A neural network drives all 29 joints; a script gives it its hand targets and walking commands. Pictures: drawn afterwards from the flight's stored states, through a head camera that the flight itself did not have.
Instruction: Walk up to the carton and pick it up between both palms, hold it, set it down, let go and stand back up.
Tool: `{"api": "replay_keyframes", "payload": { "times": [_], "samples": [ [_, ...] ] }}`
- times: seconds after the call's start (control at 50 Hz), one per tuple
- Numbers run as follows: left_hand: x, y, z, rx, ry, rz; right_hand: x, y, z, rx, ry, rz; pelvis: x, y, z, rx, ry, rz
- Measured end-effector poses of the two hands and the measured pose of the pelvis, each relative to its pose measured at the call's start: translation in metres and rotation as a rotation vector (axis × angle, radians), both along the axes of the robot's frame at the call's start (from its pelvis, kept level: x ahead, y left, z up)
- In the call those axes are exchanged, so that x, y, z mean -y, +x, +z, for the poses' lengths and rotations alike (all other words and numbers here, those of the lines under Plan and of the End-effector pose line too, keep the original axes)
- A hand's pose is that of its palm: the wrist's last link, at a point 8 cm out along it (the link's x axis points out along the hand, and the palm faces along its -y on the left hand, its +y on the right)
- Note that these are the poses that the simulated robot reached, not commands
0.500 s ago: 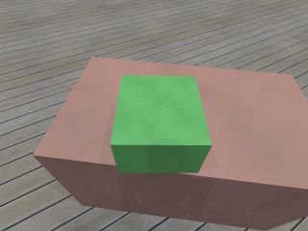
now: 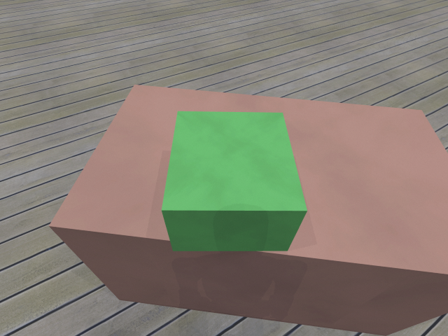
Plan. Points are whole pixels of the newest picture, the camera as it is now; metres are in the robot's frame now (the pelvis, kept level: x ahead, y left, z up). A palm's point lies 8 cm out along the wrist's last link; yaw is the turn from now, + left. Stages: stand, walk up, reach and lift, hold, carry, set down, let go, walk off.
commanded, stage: stand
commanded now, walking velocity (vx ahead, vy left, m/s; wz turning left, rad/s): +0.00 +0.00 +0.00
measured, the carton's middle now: (230, 178) +0.47 -0.02 -0.04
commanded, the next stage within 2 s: walk up in 0.82 s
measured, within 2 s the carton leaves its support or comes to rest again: neither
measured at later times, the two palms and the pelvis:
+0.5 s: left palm out of the picture -0.03 +0.19 -0.15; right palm out of the picture -0.03 -0.19 -0.15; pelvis +0.00 +0.00 +0.00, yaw +0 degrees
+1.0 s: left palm out of the picture -0.03 +0.19 -0.15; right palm out of the picture -0.03 -0.20 -0.15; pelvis +0.00 +0.00 +0.00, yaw +0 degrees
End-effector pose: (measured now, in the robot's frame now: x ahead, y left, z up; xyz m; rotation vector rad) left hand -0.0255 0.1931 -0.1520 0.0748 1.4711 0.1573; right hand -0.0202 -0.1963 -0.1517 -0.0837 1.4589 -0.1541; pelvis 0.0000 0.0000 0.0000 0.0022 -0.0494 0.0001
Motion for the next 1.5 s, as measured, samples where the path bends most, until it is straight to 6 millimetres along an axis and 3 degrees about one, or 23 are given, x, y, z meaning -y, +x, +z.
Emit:
{"api": "replay_keyframes", "payload": {
  "times": [0.82, 1.12, 1.5],
  "samples": [
    [0.001, -0.009, 0.002, -0.022, -0.007, -0.010, -0.004, -0.009, 0.001, -0.014, 0.010, 0.001, -0.002, -0.001, 0.000, -0.017, 0.004, -0.001],
    [-0.001, 0.005, 0.000, -0.003, -0.008, -0.024, 0.009, -0.001, 0.006, 0.012, -0.019, -0.008, 0.002, 0.003, 0.001, -0.037, 0.001, -0.009],
    [-0.003, 0.019, 0.001, 0.013, 0.000, -0.027, 0.012, 0.007, 0.006, 0.015, -0.016, 0.000, 0.005, 0.011, 0.001, -0.036, -0.001, -0.009]
  ]
}}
